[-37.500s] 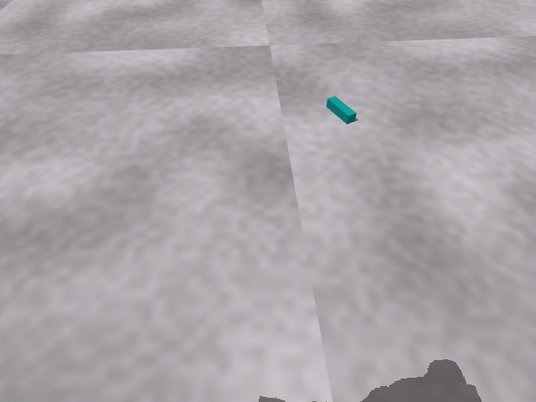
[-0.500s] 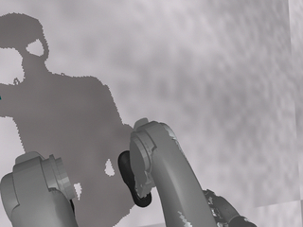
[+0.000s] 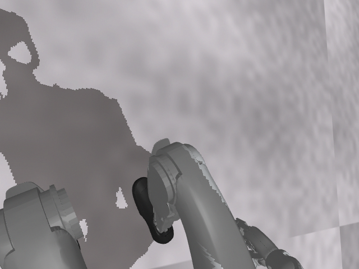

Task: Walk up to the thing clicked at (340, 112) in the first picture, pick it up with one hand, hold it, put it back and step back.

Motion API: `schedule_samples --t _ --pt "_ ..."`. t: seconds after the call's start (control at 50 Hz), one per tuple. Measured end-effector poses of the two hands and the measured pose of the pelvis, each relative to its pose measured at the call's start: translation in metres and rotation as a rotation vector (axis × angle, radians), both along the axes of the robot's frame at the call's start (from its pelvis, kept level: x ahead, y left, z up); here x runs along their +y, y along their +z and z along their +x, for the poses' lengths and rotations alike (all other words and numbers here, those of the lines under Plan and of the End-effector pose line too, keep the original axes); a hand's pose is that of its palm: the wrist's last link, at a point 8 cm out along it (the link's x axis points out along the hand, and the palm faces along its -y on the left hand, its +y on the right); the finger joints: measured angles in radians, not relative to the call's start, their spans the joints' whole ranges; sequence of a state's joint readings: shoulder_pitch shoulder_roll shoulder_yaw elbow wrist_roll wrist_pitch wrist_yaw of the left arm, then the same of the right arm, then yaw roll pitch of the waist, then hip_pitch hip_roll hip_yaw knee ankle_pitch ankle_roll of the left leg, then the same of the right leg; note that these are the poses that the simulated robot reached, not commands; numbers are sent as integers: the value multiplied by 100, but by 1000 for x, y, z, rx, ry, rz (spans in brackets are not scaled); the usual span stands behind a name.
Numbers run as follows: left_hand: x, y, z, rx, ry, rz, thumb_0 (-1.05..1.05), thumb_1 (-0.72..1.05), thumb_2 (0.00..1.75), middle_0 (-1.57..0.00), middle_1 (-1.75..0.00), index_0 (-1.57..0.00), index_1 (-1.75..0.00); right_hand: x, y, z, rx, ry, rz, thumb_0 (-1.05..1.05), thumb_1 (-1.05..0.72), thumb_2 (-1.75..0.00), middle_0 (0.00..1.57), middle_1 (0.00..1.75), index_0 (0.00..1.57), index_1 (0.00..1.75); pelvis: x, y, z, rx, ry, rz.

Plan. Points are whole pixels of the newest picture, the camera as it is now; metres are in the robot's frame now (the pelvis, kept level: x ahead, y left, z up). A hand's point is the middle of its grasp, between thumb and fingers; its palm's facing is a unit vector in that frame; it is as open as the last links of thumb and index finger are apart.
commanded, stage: open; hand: left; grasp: from above
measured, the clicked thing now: out of the picture +0.46 +0.37 -0.28
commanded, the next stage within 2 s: withdraw in 0.90 s
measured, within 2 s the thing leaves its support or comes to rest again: neither
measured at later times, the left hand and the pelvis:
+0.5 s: hand out of the picture +0.45 +0.35 -0.24, palm faces -0.47 -0.12 -0.88, open 11.7 cm; pelvis +0.00 +0.00 +0.00, yaw -1 degrees
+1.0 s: hand out of the picture +0.45 +0.35 -0.24, palm faces -0.46 -0.12 -0.88, open 13.7 cm; pelvis -0.01 +0.00 +0.00, yaw -1 degrees
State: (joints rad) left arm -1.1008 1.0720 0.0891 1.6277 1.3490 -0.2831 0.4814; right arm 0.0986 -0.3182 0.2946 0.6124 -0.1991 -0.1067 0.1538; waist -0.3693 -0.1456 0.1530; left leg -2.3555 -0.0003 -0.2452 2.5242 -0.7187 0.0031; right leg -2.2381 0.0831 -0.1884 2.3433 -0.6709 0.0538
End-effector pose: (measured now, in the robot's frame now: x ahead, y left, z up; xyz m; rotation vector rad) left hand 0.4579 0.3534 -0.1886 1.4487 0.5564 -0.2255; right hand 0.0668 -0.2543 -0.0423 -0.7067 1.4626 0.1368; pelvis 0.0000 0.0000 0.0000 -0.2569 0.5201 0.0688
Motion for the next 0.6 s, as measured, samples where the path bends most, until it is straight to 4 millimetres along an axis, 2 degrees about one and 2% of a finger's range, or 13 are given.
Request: schedule_samples --t 0.12,0.26,0.6 --pt "0 0 -1 4 1 -2 0 10 47 -68 -64 -70 -60 0 1 -1 -3 13 4 0 -91 -90 21 30 21 30 0 0 -2 -11 -3 -2" --pt "0 2 -1 -5 -3 1 0 7 58 -57 -74 -60 -70 0 2 -5 2 19 4 0 -91 -90 21 30 21 30 -1 0 -3 -18 -5 -3" --pt "2 9 1 -3 -3 4 0 -27 84 -24 -98 -26 -94 3 4 -10 -1 17 16 0 -91 -90 21 30 21 30 -1 1 -5 -25 -7 -6"
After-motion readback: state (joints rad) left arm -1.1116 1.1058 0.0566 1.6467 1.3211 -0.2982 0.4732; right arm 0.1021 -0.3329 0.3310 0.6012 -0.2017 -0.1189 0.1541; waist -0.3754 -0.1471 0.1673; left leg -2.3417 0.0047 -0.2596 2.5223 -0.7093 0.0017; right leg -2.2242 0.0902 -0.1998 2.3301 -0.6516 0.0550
